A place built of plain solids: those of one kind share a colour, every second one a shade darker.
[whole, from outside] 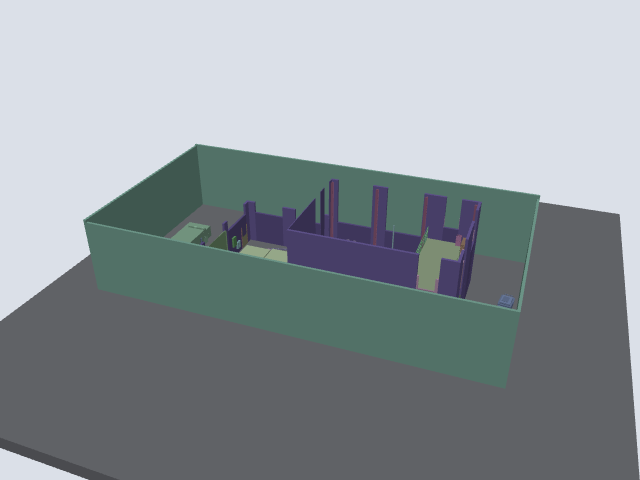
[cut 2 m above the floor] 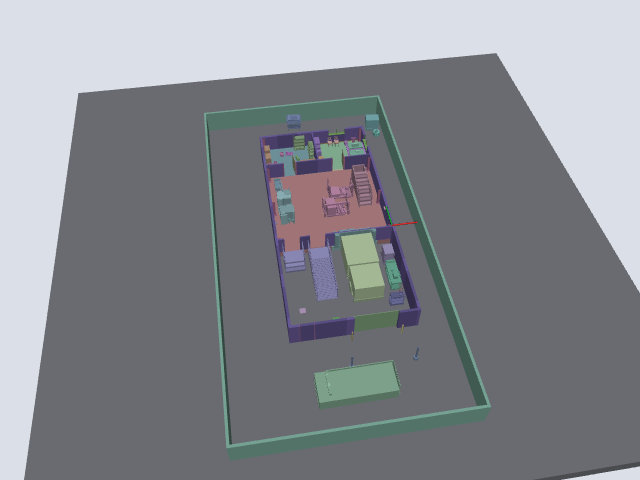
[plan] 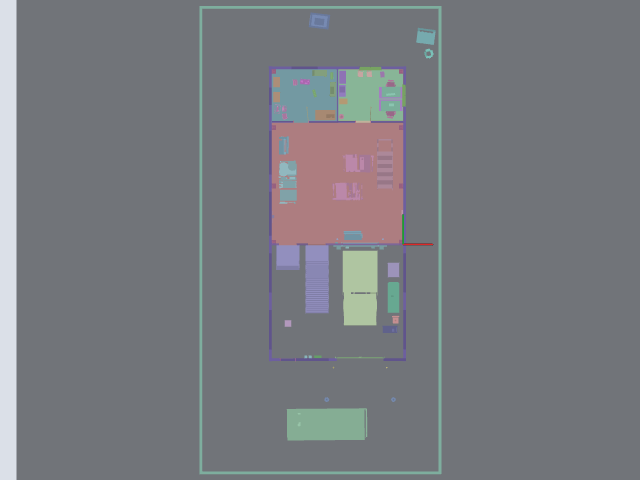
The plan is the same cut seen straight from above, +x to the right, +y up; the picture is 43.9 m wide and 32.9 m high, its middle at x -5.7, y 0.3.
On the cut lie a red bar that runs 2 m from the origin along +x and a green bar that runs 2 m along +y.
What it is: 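A works' own stores building on a factory's ground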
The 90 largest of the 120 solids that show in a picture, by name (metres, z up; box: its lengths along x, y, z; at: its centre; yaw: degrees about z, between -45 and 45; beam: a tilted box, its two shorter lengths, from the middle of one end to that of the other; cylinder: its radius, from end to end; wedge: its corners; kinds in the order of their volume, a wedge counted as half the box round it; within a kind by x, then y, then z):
{
 "yard_bound_1": {"box": [0.2, 32.1, 6.5], "at": [-13.86, 0.29, 3.2]},
 "yard_bound_2": {"box": [16.59, 0.2, 6.4], "at": [-5.67, -15.66, 3.15]},
 "yard_bound_3": {"box": [16.59, 0.2, 6.2], "at": [-5.67, 16.24, 3.05]},
 "yard_bound_4": {"box": [0.2, 32.1, 6.2], "at": [2.53, 0.29, 3.05]},
 "wall_1": {"box": [0.2, 0.81, 3.95], "at": [-9.1, -7.6, 1.93]},
 "wall_2": {"box": [0.2, 2.71, 2.95], "at": [-9.1, -5.85, 1.43]},
 "wall_3": {"box": [0.2, 1.21, 3.95], "at": [-9.1, -3.9, 1.93]},
 "wall_4": {"box": [0.2, 2.71, 2.95], "at": [-9.1, -1.95, 1.43]},
 "wall_5": {"box": [0.2, 0.61, 3.95], "at": [-9.1, -0.3, 1.93]},
 "wall_6": {"box": [0.2, 0.61, 7.37], "at": [-9.1, 0.3, 3.63]},
 "wall_7": {"box": [0.2, 3.01, 3.46], "at": [-9.1, 2.1, 1.68]},
 "wall_8": {"box": [0.2, 1.21, 7.37], "at": [-9.1, 4.2, 3.63]},
 "wall_9": {"box": [0.2, 3.01, 3.46], "at": [-9.1, 6.3, 1.68]},
 "wall_10": {"box": [0.2, 0.61, 7.37], "at": [-9.1, 8.1, 3.63]},
 "wall_11": {"box": [0.2, 1.16, 7.37], "at": [-9.1, 8.97, 3.63]},
 "wall_12": {"box": [0.2, 1.21, 4.7], "at": [-9.1, 10.15, 2.3]},
 "wall_13": {"box": [0.2, 1.46, 7.37], "at": [-9.1, 11.47, 3.63]},
 "wall_14": {"box": [0.81, 0.2, 3.95], "at": [-8.8, -7.9, 1.93]},
 "wall_15": {"box": [0.5, 0.06, 3.95], "at": [-8.75, -0.03, 1.93]},
 "wall_16": {"box": [0.5, 0.06, 7.37], "at": [-8.75, 0.03, 3.63]},
 "wall_17": {"box": [1.56, 0.2, 7.37], "at": [-8.43, 12.1, 3.63]},
 "wall_18": {"box": [1.46, 0.06, 3.38], "at": [-8.27, 8.37, 1.64]},
 "wall_19": {"box": [0.8, 0.06, 3.95], "at": [-6.9, -0.03, 1.93]},
 "wall_20": {"box": [0.8, 0.06, 7.37], "at": [-6.9, 0.03, 3.63]},
 "wall_21": {"box": [3.31, 0.2, 2.95], "at": [-6.75, -7.9, 1.43]},
 "wall_22": {"box": [1.81, 0.2, 4.7], "at": [-6.75, 12.1, 2.3]},
 "wall_23": {"box": [2.02, 0.06, 3.38], "at": [-5.45, 8.37, 1.64]},
 "wall_24": {"box": [1.36, 0.2, 7.37], "at": [-5.17, 12.1, 3.63]},
 "wall_25": {"box": [0.56, 0.2, 3.95], "at": [-4.83, -7.9, 1.93]},
 "wall_26": {"box": [0.06, 3.6, 3.26], "at": [-4.53, 10.2, 1.58]},
 "wall_27": {"box": [1.26, 0.06, 3.38], "at": [-3.93, 8.37, 1.64]},
 "wall_28": {"box": [1.51, 0.2, 7.37], "at": [-3.75, 12.1, 3.63]},
 "wall_29": {"box": [5.3, 0.06, 3.95], "at": [-2.65, -0.03, 1.93]},
 "wall_30": {"box": [5.3, 0.06, 7.37], "at": [-2.65, 0.03, 3.63]},
 "wall_31": {"box": [1.51, 0.2, 1.56], "at": [-2.25, 12.1, 0.73]},
 "wall_32": {"box": [2.21, 0.06, 3.38], "at": [-1.1, 8.37, 1.64]},
 "wall_33": {"box": [1.71, 0.2, 7.37], "at": [-0.65, 12.1, 3.63]},
 "wall_34": {"box": [1.56, 0.2, 3.95], "at": [-0.57, -7.9, 1.93]},
 "wall_35": {"box": [0.2, 0.81, 3.95], "at": [0.1, -7.6, 1.93]},
 "wall_36": {"box": [0.2, 2.71, 2.95], "at": [0.1, -5.85, 1.43]},
 "wall_37": {"box": [0.2, 1.21, 3.95], "at": [0.1, -3.9, 1.93]},
 "wall_38": {"box": [0.2, 2.71, 2.95], "at": [0.1, -1.95, 1.43]},
 "wall_39": {"box": [0.2, 0.61, 3.95], "at": [0.1, -0.3, 1.93]},
 "wall_40": {"box": [0.2, 8.4, 7.37], "at": [0.1, 4.2, 3.63]},
 "wall_41": {"box": [0.2, 1.06, 7.37], "at": [0.1, 8.93, 3.63]},
 "wall_42": {"box": [0.2, 1.26, 7.37], "at": [0.1, 11.57, 3.63]},
 "raised_floor_stock_1": {"box": [9.13, 8.53, 0.56], "at": [-4.5, 4.2, 0.23]},
 "box_lorry_1": {"box": [2.24, 0.2, 0.28], "at": [-2.95, -5.47, 0.5]},
 "box_lorry_2": {"box": [2.2, 2.13, 2.0], "at": [-2.95, -4.46, 1.62]},
 "box_lorry_3": {"box": [2.4, 2.85, 2.32], "at": [-2.95, -1.85, 1.53]},
 "beyond_van_1": {"box": [5.29, 2.16, 1.0], "at": [-5.29, -12.34, 0.79], "yaw": 0.5},
 "raised_floor_crib_1": {"box": [4.63, 3.73, 0.56], "at": [-6.75, 10.2, 0.23]},
 "raised_floor_office_1": {"box": [4.63, 3.73, 0.56], "at": [-2.25, 10.2, 0.23]},
 "raised_floor_deck_1": {"box": [9.06, 3.72, 0.24], "at": [-4.5, 10.17, 3.33]},
 "door_landing_1": {"box": [1.6, 0.32, 0.22], "at": [-7.9, -1.6, 0.06]},
 "door_landing_2": {"box": [1.6, 0.32, 0.39], "at": [-7.9, -1.3, 0.14]},
 "door_landing_3": {"box": [1.6, 1.1, 0.56], "at": [-7.9, -0.61, 0.23]},
 "door_landing_4": {"box": [1.6, 0.78, 0.46], "at": [-5.9, -1.54, 0.18]},
 "door_landing_5": {"box": [1.6, 1.1, 0.56], "at": [-5.9, -0.61, 0.23]},
 "rack_mid_1": {"cylinder": 0.3, "from": [-8.21, 4.95, 0.65], "to": [-8.21, 4.95, 1.53]},
 "rack_mid_2": {"cylinder": 0.3, "from": [-8.19, 5.34, 0.65], "to": [-8.19, 5.34, 1.53]},
 "rack_mid_3": {"box": [1.15, 0.75, 1.23], "at": [-7.87, 3.37, 1.07]},
 "rack_mid_4": {"box": [0.89, 0.5, 0.49], "at": [-7.8, 4.11, 0.71]},
 "rack_mid_5": {"cylinder": 0.3, "from": [-7.6, 5.34, 0.65], "to": [-7.6, 5.34, 1.53]},
 "rack1n_mid_1": {"box": [0.73, 1.13, 1.08], "at": [-4.23, 3.62, 1.0], "yaw": 1.4},
 "rack1n_mid_2": {"box": [0.76, 0.88, 0.49], "at": [-3.52, 5.49, 0.71]},
 "rack1n_mid_3": {"box": [0.8, 1.13, 0.2], "at": [-2.63, 5.58, 0.56]},
 "card_cage_1": {"box": [0.76, 0.95, 1.45], "at": [-0.66, -1.76, 0.68]},
 "bay_door_1": {"box": [0.3, 0.3, 2.8], "at": [-4.42, -0.21, 1.89]},
 "bay_door_2": {"box": [2.4, 0.05, 2.85], "at": [-2.95, -0.09, 1.89]},
 "bay_door_3": {"box": [0.3, 0.3, 2.8], "at": [-1.48, -0.21, 1.89]},
 "beyond_pallets_1": {"box": [1.21, 0.78, 0.86], "at": [1.55, 14.14, 0.77], "yaw": -7.8},
 "tool_cabinet_1": {"box": [0.45, 0.7, 0.89], "at": [-8.69, 10.09, 1.07]},
 "tool_cabinet_2": {"box": [0.46, 0.7, 0.91], "at": [-8.68, 11.12, 1.06]},
 "sectional_door_1": {"box": [3.28, 0.042, 3.32], "at": [-2.95, -7.79, 1.61]},
 "filing_lateral_1": {"box": [0.48, 0.9, 1.05], "at": [-4.15, 11.46, 0.99]},
 "packing_bench_1": {"box": [0.66, 1.84, 0.21], "at": [-0.66, -3.69, 0.05]},
 "packing_bench_2": {"box": [0.8, 2.03, 0.12], "at": [-0.66, -3.67, 0.86]},
 "wall_over_deck_1": {"box": [0.1, 1.31, 2.22], "at": [0.06, 11.38, 4.54]},
 "beyond_waste_container_1": {"box": [1.36, 1.02, 0.09], "at": [-5.74, 15.31, 1.09], "yaw": -7.0},
 "beyond_waste_container_2": {"box": [1.06, 0.77, 0.19], "at": [-5.74, 15.31, 1.17], "yaw": -7.0},
 "desk_load_tidy_1": {"box": [1.3, 0.72, 0.12], "at": [-0.87, 9.48, 1.3]},
 "desk_load_tidy_2": {"box": [1.3, 0.72, 0.12], "at": [-0.83, 10.45, 1.3]},
 "stair_openriser_1": {"box": [1.0, 0.1, 2.04], "at": [-1.25, 7.18, 1.48]},
 "desk_tleg_1": {"box": [1.6, 0.8, 0.07], "at": [-0.85, 9.54, 1.2]},
 "desk_tleg_2": {"box": [1.6, 0.8, 0.07], "at": [-0.85, 10.39, 1.2]},
 "packing_desk_1": {"box": [1.4, 0.7, 0.14], "at": [-5.33, 8.86, 1.36]},
 "carton_1": {"box": [0.58, 0.4, 0.44], "at": [-4.1, 9.8, 0.68], "yaw": 0.6},
 "leaning_pallets_1": {"box": [1.2, 0.33, 0.23], "at": [-3.43, 0.46, 1.21]},
 "distribution_board_1": {"box": [0.5, 0.18, 0.91], "at": [-5.84, -7.71, 1.5]}
}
